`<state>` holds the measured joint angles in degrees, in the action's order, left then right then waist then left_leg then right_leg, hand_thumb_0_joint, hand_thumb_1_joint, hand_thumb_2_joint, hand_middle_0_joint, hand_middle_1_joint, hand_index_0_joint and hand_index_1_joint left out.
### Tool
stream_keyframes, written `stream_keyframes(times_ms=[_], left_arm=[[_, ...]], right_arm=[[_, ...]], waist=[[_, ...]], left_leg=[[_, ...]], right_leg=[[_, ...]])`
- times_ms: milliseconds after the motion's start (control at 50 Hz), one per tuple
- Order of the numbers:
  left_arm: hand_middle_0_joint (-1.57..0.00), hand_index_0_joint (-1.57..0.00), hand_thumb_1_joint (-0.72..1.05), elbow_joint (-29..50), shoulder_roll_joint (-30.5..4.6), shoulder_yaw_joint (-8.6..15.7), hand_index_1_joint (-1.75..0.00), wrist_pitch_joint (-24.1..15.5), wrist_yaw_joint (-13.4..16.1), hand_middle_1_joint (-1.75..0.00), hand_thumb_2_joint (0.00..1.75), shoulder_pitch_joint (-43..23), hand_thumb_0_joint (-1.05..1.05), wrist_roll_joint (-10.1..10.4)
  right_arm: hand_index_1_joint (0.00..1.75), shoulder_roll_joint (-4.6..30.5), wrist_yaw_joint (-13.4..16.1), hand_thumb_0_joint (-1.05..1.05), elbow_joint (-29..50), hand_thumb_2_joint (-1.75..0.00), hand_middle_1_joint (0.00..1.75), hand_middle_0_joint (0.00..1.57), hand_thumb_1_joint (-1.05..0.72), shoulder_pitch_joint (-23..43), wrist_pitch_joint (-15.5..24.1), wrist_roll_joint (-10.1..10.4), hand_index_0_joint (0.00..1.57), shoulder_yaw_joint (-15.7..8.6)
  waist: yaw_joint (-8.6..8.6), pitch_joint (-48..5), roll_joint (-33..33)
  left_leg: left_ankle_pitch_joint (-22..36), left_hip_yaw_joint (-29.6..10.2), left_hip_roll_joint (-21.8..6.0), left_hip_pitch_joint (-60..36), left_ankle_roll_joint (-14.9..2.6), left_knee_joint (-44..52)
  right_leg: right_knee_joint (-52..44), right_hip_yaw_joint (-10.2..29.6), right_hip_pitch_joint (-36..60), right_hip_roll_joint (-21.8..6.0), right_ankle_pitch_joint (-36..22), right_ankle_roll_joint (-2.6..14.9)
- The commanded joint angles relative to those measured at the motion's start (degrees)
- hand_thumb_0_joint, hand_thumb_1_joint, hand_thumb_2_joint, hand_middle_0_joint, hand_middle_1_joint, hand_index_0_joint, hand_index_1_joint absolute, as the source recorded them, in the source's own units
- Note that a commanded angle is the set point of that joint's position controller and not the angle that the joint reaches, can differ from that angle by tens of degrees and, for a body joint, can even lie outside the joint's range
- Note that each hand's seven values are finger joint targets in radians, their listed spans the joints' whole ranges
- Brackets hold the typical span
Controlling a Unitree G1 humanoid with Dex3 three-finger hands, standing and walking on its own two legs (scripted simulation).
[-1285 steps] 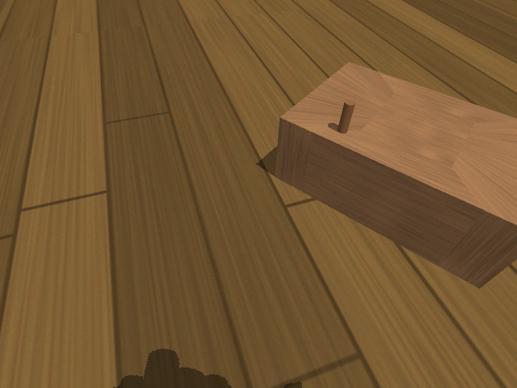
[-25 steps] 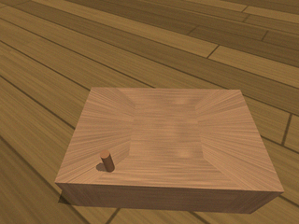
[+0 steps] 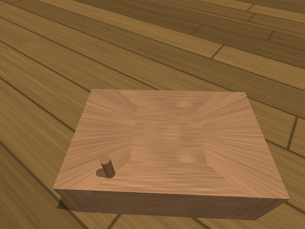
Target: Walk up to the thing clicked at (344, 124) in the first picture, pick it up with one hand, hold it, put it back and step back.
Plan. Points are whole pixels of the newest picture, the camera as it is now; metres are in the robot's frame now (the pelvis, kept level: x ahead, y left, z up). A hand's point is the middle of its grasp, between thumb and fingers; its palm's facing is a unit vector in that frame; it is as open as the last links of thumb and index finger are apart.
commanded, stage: stand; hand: left
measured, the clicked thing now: (108, 167) +0.45 +0.21 -0.32
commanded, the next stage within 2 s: none
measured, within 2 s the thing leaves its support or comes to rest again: neither
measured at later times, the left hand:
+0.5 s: hand out of the picture +0.07 +0.25 -0.15, palm faces +0.00 -0.93 -0.36, open 7.4 cm
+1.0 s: hand out of the picture +0.06 +0.25 -0.15, palm faces -0.01 -0.94 -0.35, open 7.4 cm
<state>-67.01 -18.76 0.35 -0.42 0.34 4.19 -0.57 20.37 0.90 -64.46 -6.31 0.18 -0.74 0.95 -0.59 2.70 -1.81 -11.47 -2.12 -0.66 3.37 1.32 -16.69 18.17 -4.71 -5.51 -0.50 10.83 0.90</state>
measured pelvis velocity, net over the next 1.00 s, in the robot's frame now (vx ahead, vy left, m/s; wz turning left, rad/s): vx -0.01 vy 0.00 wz -0.01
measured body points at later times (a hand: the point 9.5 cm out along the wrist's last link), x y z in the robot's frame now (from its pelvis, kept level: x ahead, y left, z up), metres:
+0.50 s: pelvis -0.01 +0.00 +0.00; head +0.00 -0.01 +0.45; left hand +0.07 +0.30 -0.13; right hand +0.06 -0.30 -0.14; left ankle -0.03 +0.14 -0.75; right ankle -0.01 -0.10 -0.75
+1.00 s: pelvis -0.01 +0.00 +0.00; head -0.01 -0.01 +0.45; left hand +0.06 +0.30 -0.13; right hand +0.05 -0.30 -0.14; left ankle -0.03 +0.14 -0.75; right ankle -0.01 -0.10 -0.75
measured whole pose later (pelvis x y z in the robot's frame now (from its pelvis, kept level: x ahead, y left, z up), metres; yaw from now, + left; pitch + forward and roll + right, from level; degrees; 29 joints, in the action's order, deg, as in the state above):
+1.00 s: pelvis -0.01 +0.00 +0.00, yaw -1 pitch -2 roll +0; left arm -66.2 -19.5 0.5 -0.8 -0.3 6.3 -0.4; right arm 20.1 0.1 -64.8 -7.9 0.4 -0.8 0.8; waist -0.4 2.7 -1.2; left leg -10.5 -1.4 -1.1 3.6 1.5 -16.4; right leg 17.7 -4.0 -5.9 -0.1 9.4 1.2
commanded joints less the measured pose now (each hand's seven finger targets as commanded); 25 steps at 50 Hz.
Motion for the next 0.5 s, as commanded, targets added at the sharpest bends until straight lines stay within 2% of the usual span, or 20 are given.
stream_keyframes(times_ms=[0,80,220,300,340,420,480], left_arm=[[-0.20,-0.20,0.90,3.1,-12.7,2.3,-0.30,-1.1,0.9,-0.30,0.90,-2.3,0.00,-0.1],[-0.20,-0.20,0.90,3.1,-12.9,2.4,-0.30,-1.1,0.8,-0.30,0.90,-2.5,0.00,-0.1],[-0.20,-0.20,0.90,3.5,-13.1,2.5,-0.30,-1.4,0.8,-0.30,0.90,-2.3,0.00,-0.1],[-0.20,-0.20,0.90,3.4,-13.1,2.6,-0.30,-1.3,0.7,-0.30,0.90,-1.9,0.00,-0.1],[-0.20,-0.20,0.90,3.6,-13.2,2.7,-0.30,-1.4,0.7,-0.30,0.90,-2.0,0.00,-0.2],[-0.20,-0.20,0.90,3.9,-12.9,2.6,-0.30,-1.6,0.7,-0.30,0.90,-1.5,0.00,0.0],[-0.20,-0.20,0.90,4.1,-13.2,2.6,-0.30,-1.5,0.6,-0.30,0.90,-1.8,0.00,0.0]], right_arm=[[0.30,10.9,0.8,0.00,3.4,-0.90,0.30,0.20,-0.90,1.3,1.1,0.0,0.20,-2.0],[0.30,11.1,0.8,0.00,3.3,-0.90,0.30,0.20,-0.90,1.4,1.0,-0.2,0.20,-2.1],[0.30,11.1,0.6,0.00,3.6,-0.90,0.30,0.20,-0.90,1.3,1.0,-0.2,0.20,-2.3],[0.30,11.0,0.4,0.00,3.5,-0.90,0.30,0.20,-0.90,1.2,0.9,-0.3,0.20,-2.4],[0.30,11.1,0.4,0.00,3.6,-0.90,0.30,0.20,-0.90,1.0,0.9,-0.3,0.20,-2.5],[0.30,11.0,0.3,0.00,3.7,-0.90,0.30,0.20,-0.90,1.1,1.1,-0.2,0.20,-2.4],[0.30,11.1,0.4,0.00,3.7,-0.90,0.30,0.20,-0.90,1.0,1.2,-0.2,0.20,-2.3]], waist=[[0.07,-5.9,1.8],[0.13,-4.7,2.1],[0.26,-4.9,2.4],[0.11,-3.0,2.1],[0.27,-3.3,2.1],[0.21,-4.9,1.5],[0.42,-5.0,1.3]], left_leg=[[16.1,-4.0,-6.6,1.9,-1.33,1.2],[12.6,-4.2,-6.5,2.3,-1.39,1.7],[11.2,-3.8,-6.4,3.0,-1.64,1.9],[7.4,-4.1,-6.2,3.5,-1.70,2.5],[7.1,-4.2,-6.3,3.8,-1.88,2.4],[10.3,-4.0,-6.4,3.0,-1.74,1.7],[10.1,-4.1,-6.8,2.7,-1.86,2.0]], right_leg=[[-1.3,6.3,5.4,-8.0,-16.7,-0.01],[-2.3,6.7,4.4,-7.9,-13.3,0.12],[-2.7,6.9,4.8,-8.1,-13.5,0.43],[-3.8,7.1,2.6,-7.6,-7.4,0.20],[-3.8,7.2,3.0,-7.6,-7.5,0.25],[-3.0,7.2,4.2,-7.9,-12.5,0.35],[-2.6,7.3,3.9,-7.9,-11.8,0.49]])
